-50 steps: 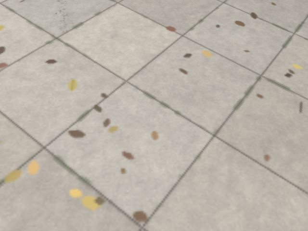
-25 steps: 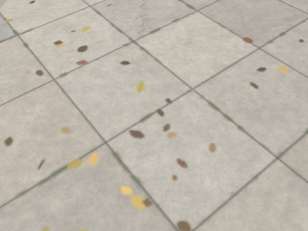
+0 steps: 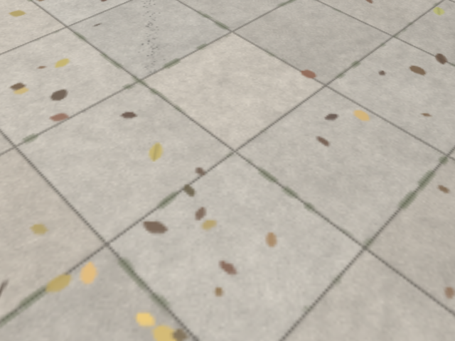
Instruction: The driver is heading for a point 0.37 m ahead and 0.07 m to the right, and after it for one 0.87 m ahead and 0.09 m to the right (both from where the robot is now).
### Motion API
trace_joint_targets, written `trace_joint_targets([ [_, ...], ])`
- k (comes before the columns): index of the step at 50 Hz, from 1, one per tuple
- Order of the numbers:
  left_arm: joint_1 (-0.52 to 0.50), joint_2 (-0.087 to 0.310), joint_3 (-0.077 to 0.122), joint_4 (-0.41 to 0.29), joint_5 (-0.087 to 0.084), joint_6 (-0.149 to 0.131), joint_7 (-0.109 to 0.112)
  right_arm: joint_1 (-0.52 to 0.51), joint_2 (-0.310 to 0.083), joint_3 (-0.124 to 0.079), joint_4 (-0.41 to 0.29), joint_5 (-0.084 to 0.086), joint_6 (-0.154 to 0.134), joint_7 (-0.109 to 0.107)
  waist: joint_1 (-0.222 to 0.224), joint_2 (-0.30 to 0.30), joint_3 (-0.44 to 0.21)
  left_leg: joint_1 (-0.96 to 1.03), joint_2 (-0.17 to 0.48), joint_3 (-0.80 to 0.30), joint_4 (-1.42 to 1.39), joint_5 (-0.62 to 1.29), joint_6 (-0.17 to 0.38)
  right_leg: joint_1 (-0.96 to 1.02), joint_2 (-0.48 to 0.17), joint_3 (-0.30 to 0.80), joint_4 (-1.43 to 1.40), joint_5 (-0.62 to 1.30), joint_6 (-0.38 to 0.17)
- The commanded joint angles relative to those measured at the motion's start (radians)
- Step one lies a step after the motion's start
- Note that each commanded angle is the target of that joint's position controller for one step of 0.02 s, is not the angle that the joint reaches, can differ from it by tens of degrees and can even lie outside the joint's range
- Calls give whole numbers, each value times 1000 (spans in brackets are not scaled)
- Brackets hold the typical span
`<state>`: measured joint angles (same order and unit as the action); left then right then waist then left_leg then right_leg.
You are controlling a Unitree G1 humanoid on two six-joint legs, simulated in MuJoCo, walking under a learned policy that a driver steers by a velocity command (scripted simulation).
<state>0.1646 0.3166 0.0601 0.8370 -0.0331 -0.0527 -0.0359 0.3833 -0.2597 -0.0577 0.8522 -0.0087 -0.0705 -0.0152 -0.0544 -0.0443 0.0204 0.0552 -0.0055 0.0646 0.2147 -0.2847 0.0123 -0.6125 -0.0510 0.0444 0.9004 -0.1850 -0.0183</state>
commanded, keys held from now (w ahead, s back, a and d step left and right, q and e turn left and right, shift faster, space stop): w+e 0.42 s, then w+q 0.58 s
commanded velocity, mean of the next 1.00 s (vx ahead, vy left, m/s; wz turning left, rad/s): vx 0.48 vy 0.00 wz -0.10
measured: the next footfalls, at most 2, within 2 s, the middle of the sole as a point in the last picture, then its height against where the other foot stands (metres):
right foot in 0.20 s outside the picture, level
left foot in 0.74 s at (226, 299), level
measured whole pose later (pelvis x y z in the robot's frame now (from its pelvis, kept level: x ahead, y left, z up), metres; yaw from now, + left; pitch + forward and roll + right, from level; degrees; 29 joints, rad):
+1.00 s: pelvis +0.58 -0.09 +0.00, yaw -4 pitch +2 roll +0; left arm 0.14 0.31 0.03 0.69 0.02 -0.09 -0.01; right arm 0.34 -0.28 -0.05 0.71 0.01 -0.06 0.01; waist -0.04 -0.03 0.04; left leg -0.19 -0.11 -0.09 0.33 -0.16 0.09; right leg -0.63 -0.07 0.09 0.88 -0.21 0.05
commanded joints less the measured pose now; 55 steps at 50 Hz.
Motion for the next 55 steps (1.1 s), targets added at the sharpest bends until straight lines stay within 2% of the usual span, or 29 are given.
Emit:
trace_joint_targets([
  [1, -183, 2, -17, -125, 11, -14, -19, -43, -163, -37, -55, 5, -20, -5, -27, 142, 106, -93, 224, -35, -130, 245, 135, -63, -22, -45, -143, 151, 28],
  [4, -232, 13, -21, -166, 10, -9, -31, -3, -188, -44, -32, 18, -20, -3, -30, 132, 127, -78, 261, 10, -131, 282, 129, -5, -10, -78, -241, 162, -6],
  [6, -225, 38, -12, -185, 8, -7, -38, -6, -202, -49, -28, 24, -11, -2, -2, 134, 112, -12, 280, 45, -60, 488, 113, 23, 16, -103, -277, 107, -47],
  [8, -111, 86, 15, -175, 7, -2, -37, -15, -227, -55, -34, 21, 4, -9, 76, 165, 8, 22, 279, 89, 145, 895, 85, 192, 87, -157, -270, 43, -94],
  [9, 44, 129, 44, -136, 2, 4, -31, -23, -227, -53, -42, 20, 15, -15, 160, 156, -85, -31, 251, 119, 346, 993, 57, 398, 132, -174, -293, 56, -126],
  [10, 203, 188, 77, -98, -3, 16, -13, -8, -220, -45, -58, 12, 13, -23, 231, 106, -167, -236, 218, 117, 606, 839, 20, 683, 105, -70, -294, 37, -162],
  [11, 250, 296, 97, -98, -4, 21, 2, 87, -69, 1, -113, -13, -8, -7, 143, -197, -294, -652, 40, 84, 1032, -41, -54, 1015, -187, 505, -395, -229, -343],
  [12, 250, 238, 74, -127, 1, 9, 1, 16, -115, 2, -119, 15, -50, 3, 179, -124, -428, -741, -29, -163, 1180, -286, -38, 1045, -279, 845, -604, -394, -393],
  [13, 206, 186, 57, -118, 14, -5, -1, -97, -181, -19, -159, 56, -70, 12, 190, -80, -258, -838, 22, -182, 1193, -206, -15, 939, -258, 714, -650, -342, -331],
  [14, 155, 165, 51, -123, 14, -15, -1, -130, -175, -13, -173, 55, -83, 8, 151, -11, -153, -820, 68, -170, 1119, -120, 6, 786, -217, 586, -649, -247, -298],
  [15, 86, 139, 44, -138, 19, -20, 0, -135, -169, -16, -166, 30, -86, 0, 105, 44, -89, -770, 103, -165, 1036, -66, 6, 639, -175, 484, -651, -127, -276],
  [17, 11, 108, 34, -173, 38, -22, 5, -95, -171, -26, -160, 9, -64, -2, 39, 1, -59, -652, 136, -175, 957, -10, -2, 470, -116, 380, -691, 0, -270],
  [21, 44, 121, 39, -165, 22, -29, 24, -149, -133, -19, -194, -13, -30, -5, 38, 4, -4, -659, 129, -137, 783, 104, -65, 335, -77, 271, -733, 103, -280],
  [26, 122, 114, 28, -121, 20, -30, 37, -306, -79, 7, -220, 4, -47, 17, 125, -20, 13, -599, 98, -86, 432, 467, -68, 355, -42, 132, -729, 111, -206],
  [28, 161, 128, 27, -99, 20, -31, 34, -357, -89, 8, -236, 19, -51, 28, 153, -14, 29, -618, 92, -85, 378, 487, -50, 421, -80, 144, -725, 96, -206],
  [31, 210, 137, 28, -67, 25, -20, 34, -418, -102, 9, -269, 25, -55, 48, 172, -1, 53, -734, 82, -87, 325, 384, -3, 605, -149, 153, -679, 192, -202],
  [34, 210, 151, 33, -53, 27, -4, 41, -388, -114, 6, -282, 29, -53, 68, 138, -17, 29, -715, 44, -70, 300, 228, 51, 722, -179, 116, -593, 450, -171],
  [35, 192, 160, 35, -58, 30, -1, 44, -332, -134, -4, -272, 28, -50, 68, 104, -32, -17, -622, 9, -45, 304, 186, 72, 729, -168, 90, -526, 651, -157],
  [36, 170, 164, 34, -65, 34, 6, 47, -218, -164, -22, -244, 26, -47, 64, 37, -28, -97, -461, -33, -12, 290, 196, 100, 715, -138, 48, -383, 841, -139],
  [37, 152, 151, 25, -82, 40, 9, 53, -74, -208, -42, -216, 23, -43, 57, -38, -5, -195, -222, -1, -68, 288, 266, 143, 604, -101, 5, -181, 825, -104],
  [38, 241, 81, 0, -118, 56, -10, 51, 39, -312, -68, -212, 9, -39, 53, -24, 175, -345, 176, 234, -461, 307, 256, 290, 245, 17, -44, 190, 445, -34],
  [39, 256, 46, -17, -109, 53, -33, 40, 78, -261, -61, -191, 30, -33, 53, -25, 318, -408, 351, 351, -839, 145, 112, 387, -21, 154, 16, 416, -317, 11],
  [40, 172, 130, -1, -136, 22, -57, 24, 52, -195, -39, -198, 33, -26, 48, -50, 213, -306, 307, 328, -791, 105, -30, 332, -141, 85, 101, 470, -301, -5],
  [41, 78, 130, -3, -167, 3, -72, 16, -7, -181, -35, -215, 22, -19, 44, -44, 128, -185, 174, 293, -668, 88, -7, 299, -166, 42, 85, 436, -234, -15],
  [42, 34, 117, -5, -180, 18, -80, 15, -55, -173, -31, -223, 15, -14, 44, -13, 41, -81, 24, 253, -578, 60, 95, 284, -156, 12, 66, 343, -187, -14],
  [43, 35, 119, 2, -181, 40, -78, 19, -85, -157, -25, -233, 9, -16, 41, 20, 33, -55, -63, 221, -518, 42, 197, 273, -102, -18, 65, 259, -147, -6],
  [46, 82, 89, -1, -177, 54, -57, 25, -118, -164, -27, -243, 15, -12, 32, 70, 93, -43, -196, 171, -434, 4, 353, 285, -23, -27, 36, 137, -121, 46],
  [51, -93, 37, -22, -220, 51, -52, 30, -67, -207, -44, -210, 29, 2, 4, 17, 113, -13, -336, 81, -312, 10, 338, 220, 86, 28, 4, -229, 190, 96],
  [55, -183, 59, -12, -245, 32, -64, 19, -2, -206, -47, -180, 39, 18, -3, -13, 132, -22, -284, 104, -392, 68, 229, 184, 157, 65, 32, -374, 269, 83],
])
